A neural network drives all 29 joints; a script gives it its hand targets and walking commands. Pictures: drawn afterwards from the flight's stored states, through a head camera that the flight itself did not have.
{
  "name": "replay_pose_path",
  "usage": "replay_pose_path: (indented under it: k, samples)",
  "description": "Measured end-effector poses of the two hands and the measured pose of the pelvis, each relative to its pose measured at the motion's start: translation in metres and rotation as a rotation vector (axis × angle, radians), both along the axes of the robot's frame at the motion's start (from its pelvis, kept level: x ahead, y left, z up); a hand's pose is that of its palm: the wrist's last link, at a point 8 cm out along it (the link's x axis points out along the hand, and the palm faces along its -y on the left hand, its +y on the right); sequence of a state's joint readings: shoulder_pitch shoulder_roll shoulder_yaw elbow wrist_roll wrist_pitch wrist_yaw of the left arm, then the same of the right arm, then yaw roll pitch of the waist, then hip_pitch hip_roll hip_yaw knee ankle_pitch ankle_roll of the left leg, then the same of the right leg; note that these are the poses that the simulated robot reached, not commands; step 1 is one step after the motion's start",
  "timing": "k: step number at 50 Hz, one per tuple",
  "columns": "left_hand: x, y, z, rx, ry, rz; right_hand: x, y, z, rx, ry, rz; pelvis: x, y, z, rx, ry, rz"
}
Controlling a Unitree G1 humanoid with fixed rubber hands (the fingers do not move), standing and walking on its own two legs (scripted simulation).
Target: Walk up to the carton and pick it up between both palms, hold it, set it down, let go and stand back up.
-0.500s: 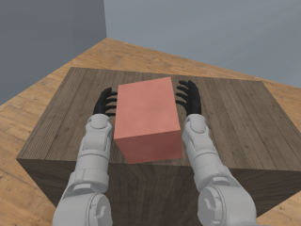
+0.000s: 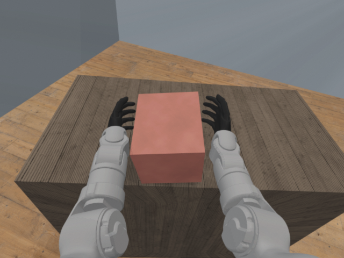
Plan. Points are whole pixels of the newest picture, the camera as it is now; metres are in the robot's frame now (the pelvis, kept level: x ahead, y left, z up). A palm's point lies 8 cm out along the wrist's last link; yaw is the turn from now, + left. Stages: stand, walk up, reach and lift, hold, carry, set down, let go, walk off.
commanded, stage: set down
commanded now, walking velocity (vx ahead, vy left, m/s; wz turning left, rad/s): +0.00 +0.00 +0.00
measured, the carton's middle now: (169, 137) +0.43 -0.03 +0.06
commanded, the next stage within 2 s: none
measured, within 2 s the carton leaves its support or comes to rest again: rests again in 0.52 s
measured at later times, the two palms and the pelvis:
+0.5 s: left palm (120, 128) +0.43 +0.10 +0.10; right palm (220, 133) +0.40 -0.15 +0.10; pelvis +0.01 +0.01 +0.00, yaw -1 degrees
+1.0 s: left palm (122, 128) +0.43 +0.09 +0.09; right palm (220, 135) +0.41 -0.16 +0.09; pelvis +0.01 +0.01 +0.00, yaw -2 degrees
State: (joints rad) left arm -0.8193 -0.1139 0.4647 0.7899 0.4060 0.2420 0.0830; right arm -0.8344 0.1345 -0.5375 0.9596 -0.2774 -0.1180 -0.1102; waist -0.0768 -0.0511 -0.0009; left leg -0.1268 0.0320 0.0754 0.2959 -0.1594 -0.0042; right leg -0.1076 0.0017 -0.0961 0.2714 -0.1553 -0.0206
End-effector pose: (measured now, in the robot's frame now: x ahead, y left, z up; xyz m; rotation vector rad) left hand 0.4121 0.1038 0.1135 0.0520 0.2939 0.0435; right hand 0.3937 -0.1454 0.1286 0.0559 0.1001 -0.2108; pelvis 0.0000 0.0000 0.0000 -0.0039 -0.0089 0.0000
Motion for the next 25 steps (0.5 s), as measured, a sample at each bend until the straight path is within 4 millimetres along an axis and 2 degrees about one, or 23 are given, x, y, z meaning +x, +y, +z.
replay_pose_path:
  k: [5, 12, 25]
  samples:
    - [0.002, 0.002, -0.004, -0.007, 0.018, 0.001, 0.002, 0.002, 0.0, -0.001, 0.011, 0.012, 0.0, 0.0, 0.0, 0.004, 0.005, -0.008]
    - [0.005, 0.006, -0.012, -0.014, 0.032, 0.003, 0.005, 0.004, -0.01, 0.005, 0.027, 0.021, 0.002, 0.003, 0.0, 0.003, 0.011, -0.011]
    - [0.016, -0.005, -0.015, -0.01, 0.027, -0.028, 0.009, -0.006, -0.026, -0.002, 0.053, -0.005, 0.012, 0.008, 0.0, -0.002, 0.038, -0.024]
